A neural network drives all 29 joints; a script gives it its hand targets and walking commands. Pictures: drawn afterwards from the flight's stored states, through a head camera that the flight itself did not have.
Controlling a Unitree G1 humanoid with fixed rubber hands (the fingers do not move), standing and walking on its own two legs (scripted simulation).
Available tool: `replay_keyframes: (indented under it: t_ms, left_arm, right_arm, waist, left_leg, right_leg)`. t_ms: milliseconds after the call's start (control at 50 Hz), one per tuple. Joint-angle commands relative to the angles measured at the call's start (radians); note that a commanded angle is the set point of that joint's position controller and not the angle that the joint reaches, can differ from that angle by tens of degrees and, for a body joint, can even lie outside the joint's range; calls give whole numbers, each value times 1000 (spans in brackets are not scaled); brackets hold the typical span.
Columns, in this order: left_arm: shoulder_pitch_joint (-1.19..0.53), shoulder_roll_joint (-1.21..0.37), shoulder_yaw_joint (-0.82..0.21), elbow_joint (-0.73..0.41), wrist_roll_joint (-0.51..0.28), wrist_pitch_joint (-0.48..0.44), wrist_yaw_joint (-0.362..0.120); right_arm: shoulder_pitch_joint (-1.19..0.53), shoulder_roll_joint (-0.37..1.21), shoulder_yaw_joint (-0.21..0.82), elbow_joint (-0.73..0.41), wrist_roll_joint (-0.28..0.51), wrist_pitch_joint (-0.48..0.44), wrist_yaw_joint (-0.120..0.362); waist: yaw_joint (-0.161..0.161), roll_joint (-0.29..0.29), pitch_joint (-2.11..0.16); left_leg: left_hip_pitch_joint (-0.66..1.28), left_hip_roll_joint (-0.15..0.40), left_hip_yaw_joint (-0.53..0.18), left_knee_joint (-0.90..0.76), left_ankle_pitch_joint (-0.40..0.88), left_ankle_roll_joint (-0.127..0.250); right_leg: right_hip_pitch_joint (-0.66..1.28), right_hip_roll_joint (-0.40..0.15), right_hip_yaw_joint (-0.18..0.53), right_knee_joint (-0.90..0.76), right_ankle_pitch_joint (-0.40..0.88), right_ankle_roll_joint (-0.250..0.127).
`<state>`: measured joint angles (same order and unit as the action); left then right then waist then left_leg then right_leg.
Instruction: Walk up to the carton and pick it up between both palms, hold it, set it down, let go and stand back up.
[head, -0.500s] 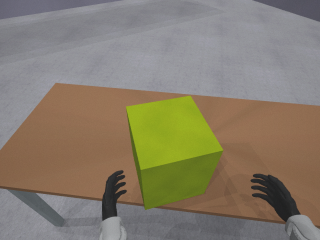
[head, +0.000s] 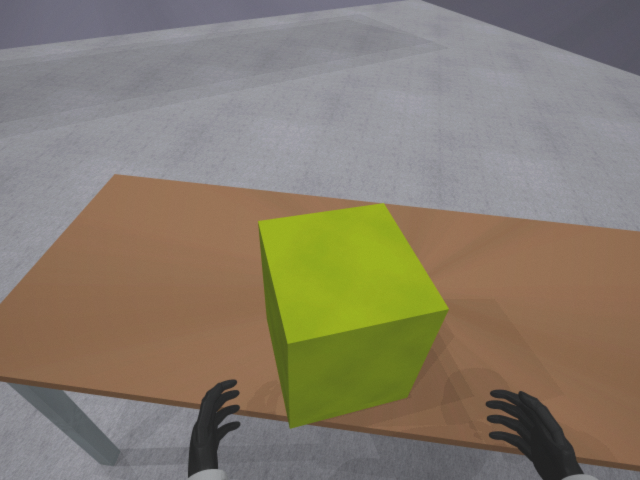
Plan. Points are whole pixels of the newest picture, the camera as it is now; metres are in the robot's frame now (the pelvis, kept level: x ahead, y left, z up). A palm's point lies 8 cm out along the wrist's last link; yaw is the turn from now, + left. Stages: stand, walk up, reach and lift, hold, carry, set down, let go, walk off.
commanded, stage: set down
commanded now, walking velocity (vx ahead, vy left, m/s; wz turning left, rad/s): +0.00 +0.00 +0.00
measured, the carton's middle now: (337, 314) +0.39 +0.00 -0.03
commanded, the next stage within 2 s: let go in 1.20 s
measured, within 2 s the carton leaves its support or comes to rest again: neither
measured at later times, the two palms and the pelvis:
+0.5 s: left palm (163, 469) +0.17 +0.21 -0.05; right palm (517, 472) +0.18 -0.22 -0.05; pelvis +0.01 +0.01 +0.01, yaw +1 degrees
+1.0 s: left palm (141, 475) +0.17 +0.24 -0.07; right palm out of the picture +0.17 -0.20 -0.05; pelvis +0.02 +0.03 +0.02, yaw +0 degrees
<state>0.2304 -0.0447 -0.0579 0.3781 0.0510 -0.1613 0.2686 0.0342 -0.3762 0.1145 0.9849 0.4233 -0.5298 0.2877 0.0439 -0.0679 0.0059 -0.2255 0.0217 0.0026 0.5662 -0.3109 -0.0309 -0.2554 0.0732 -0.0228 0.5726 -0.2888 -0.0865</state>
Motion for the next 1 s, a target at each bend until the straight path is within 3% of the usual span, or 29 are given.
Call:
replay_keyframes:
  t_ms: [0,20,60,80,120,140,160,200,220,260,280,300,320,340,360,380,420,440,520,580,620,640,660,680,700,760,820,860,980]
  left_arm:
    - [-107,-26,-30,-89,-10,-31,-11]
    - [-155,22,3,-135,-9,-39,-17]
    - [-126,18,20,-106,-4,-23,-35]
    - [-109,4,-8,-118,2,-24,-19]
    - [-92,25,-26,33,-17,9,-59]
    - [-150,30,35,-179,-13,-27,-29]
    - [-70,15,-17,-45,-18,-18,-37]
    - [-81,61,14,21,-18,13,-80]
    - [-124,62,36,-107,-2,1,-65]
    - [-95,103,46,33,2,43,-105]
    - [-131,103,50,-96,2,32,-92]
    - [-71,107,52,-16,-5,48,-104]
    - [-79,131,71,-25,3,46,-110]
    - [-97,133,62,-113,-1,34,-100]
    - [-113,155,53,49,-13,70,-141]
    - [-112,187,105,-133,1,44,-124]
    - [-100,145,57,-112,-34,6,-99]
    - [-74,161,30,44,-37,42,-132]
    - [-85,167,41,-65,-37,66,-139]
    - [-21,224,87,45,-13,113,-177]
    - [-21,197,62,32,-27,116,-170]
    - [-68,208,62,-138,-40,81,-141]
    - [22,236,60,135,-27,137,-185]
    - [-57,216,93,-186,-20,84,-145]
    - [6,250,67,70,-30,126,-173]
    - [-38,237,65,-68,-36,130,-163]
    - [-34,266,85,28,-32,173,-200]
    - [-40,259,75,-52,-51,165,-188]
    - [-69,311,79,143,-43,242,-243]
  right_arm:
    - [-107,-197,-55,-105,-25,0,-7]
    - [-171,-175,-51,-156,-40,-2,-15]
    - [-112,-167,-53,-166,-59,16,-29]
    - [-108,-205,-75,-128,-47,18,-13]
    - [-64,-160,-65,-100,-80,46,-45]
    - [-116,-191,-111,-237,-86,15,-38]
    - [-53,-192,-72,-89,-63,23,-37]
    - [-40,-114,-45,-103,-113,61,-67]
    - [-94,-148,-103,-180,-124,61,-70]
    - [-48,-82,-58,-109,-161,106,-99]
    - [-60,-105,-93,-197,-178,97,-90]
    - [-24,-75,-74,-242,-183,99,-108]
    - [-31,-47,-71,-207,-211,105,-120]
    - [-32,-78,-98,-224,-201,103,-114]
    - [-12,-24,-74,-200,-233,132,-148]
    - [-26,-59,-115,-294,-219,112,-149]
    - [-30,-97,-117,-281,-182,88,-124]
    - [36,-62,-90,-206,-216,122,-150]
    - [15,-70,-135,-322,-266,145,-159]
    - [67,-4,-97,-300,-303,184,-189]
    - [86,-15,-115,-291,-309,194,-190]
    - [53,-70,-153,-367,-282,170,-169]
    - [167,21,-106,-225,-315,209,-203]
    - [44,-57,-168,-402,-288,179,-172]
    - [98,11,-104,-285,-298,206,-199]
    - [57,-15,-141,-379,-308,219,-191]
    - [106,31,-135,-345,-346,245,-228]
    - [104,19,-152,-375,-328,241,-220]
    - [113,87,-131,-265,-427,308,-263]
  waist:
    - [-30,-21,-62]
    - [17,-52,-77]
    - [-6,-79,-62]
    - [16,16,-57]
    - [-55,-30,-4]
    - [13,-23,-126]
    - [-9,-1,-38]
    - [-27,-26,-1]
    - [-6,-5,-71]
    - [-25,-17,26]
    - [1,20,-58]
    - [-33,-14,-65]
    - [9,-17,-59]
    - [-10,13,-52]
    - [-39,-1,-31]
    - [-6,20,-95]
    - [11,55,-110]
    - [-60,43,-42]
    - [-23,35,-63]
    - [-28,-26,-34]
    - [-28,17,-36]
    - [-6,48,-120]
    - [-72,-20,-27]
    - [7,46,-130]
    - [-39,0,-28]
    - [-7,38,-77]
    - [-41,22,-6]
    - [-23,94,-64]
    - [-69,31,61]
  left_leg:
    - [-67,-24,-13,-96,138,20]
    - [-84,-27,18,-80,129,20]
    - [-62,-28,3,-87,153,22]
    - [-33,-7,-18,-116,174,7]
    - [-12,-23,1,-124,107,24]
    - [-5,-14,-10,-117,176,7]
    - [10,-20,-19,-128,191,10]
    - [-7,-26,2,-152,157,14]
    - [23,-18,-8,-167,172,8]
    - [8,-33,3,-170,139,15]
    - [42,-13,-4,-172,178,3]
    - [54,-29,13,-167,191,3]
    - [54,-24,14,-174,195,8]
    - [48,-20,-1,-197,221,6]
    - [21,-51,17,-195,165,14]
    - [60,-32,4,-194,226,9]
    - [84,-23,-15,-197,289,-4]
    - [95,-36,-7,-196,242,11]
    - [120,-20,2,-219,240,1]
    - [113,-41,22,-225,235,9]
    - [132,-33,15,-233,270,-4]
    - [166,-17,-13,-228,347,-10]
    - [158,-43,14,-231,276,11]
    - [194,-22,-9,-226,352,-7]
    - [140,-40,12,-222,287,6]
    - [180,-23,4,-233,304,-2]
    - [179,-44,15,-244,275,13]
    - [201,-30,6,-232,341,-4]
    - [207,-34,20,-226,297,11]
  right_leg:
    - [79,-94,145,-184,123,9]
    - [93,-110,154,-188,83,11]
    - [96,-96,155,-197,67,18]
    - [47,-95,116,-191,62,10]
    - [40,-102,142,-221,79,13]
    - [105,-84,106,-199,116,14]
    - [58,-72,91,-193,168,15]
    - [105,-105,124,-236,154,22]
    - [109,-94,107,-218,142,26]
    - [87,-109,119,-239,137,42]
    - [99,-105,97,-233,133,37]
    - [132,-108,115,-252,205,43]
    - [136,-107,116,-246,225,48]
    - [126,-102,96,-235,218,46]
    - [162,-110,123,-265,247,53]
    - [180,-112,116,-230,275,63]
    - [140,-86,86,-227,306,43]
    - [127,-76,86,-257,268,38]
    - [96,-76,71,-270,208,44]
    - [172,-91,103,-293,276,63]
    - [139,-82,77,-294,313,49]
    - [139,-48,44,-237,334,45]
    - [155,-73,93,-306,348,53]
    - [141,-50,31,-251,334,57]
    - [167,-83,86,-301,354,62]
    - [156,-66,65,-287,322,58]
    - [171,-79,71,-298,345,70]
    - [180,-81,58,-273,416,62]
    - [154,-87,69,-313,284,66]
